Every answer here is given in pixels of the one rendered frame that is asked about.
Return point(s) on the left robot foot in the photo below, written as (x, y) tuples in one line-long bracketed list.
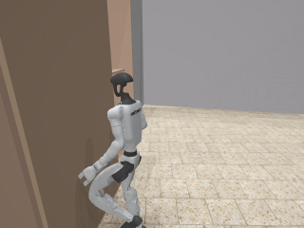
[(136, 221)]

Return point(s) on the robot left forearm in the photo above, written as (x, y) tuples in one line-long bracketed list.
[(111, 153)]

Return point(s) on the right robot upper arm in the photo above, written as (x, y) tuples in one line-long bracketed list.
[(144, 123)]

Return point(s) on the robot right shin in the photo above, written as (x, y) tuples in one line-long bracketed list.
[(133, 206)]

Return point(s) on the wardrobe door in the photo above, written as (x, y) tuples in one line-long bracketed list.
[(18, 204), (56, 61)]

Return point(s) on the robot left hand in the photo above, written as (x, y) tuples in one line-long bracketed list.
[(90, 175)]

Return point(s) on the left robot upper arm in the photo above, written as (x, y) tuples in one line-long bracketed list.
[(115, 116)]

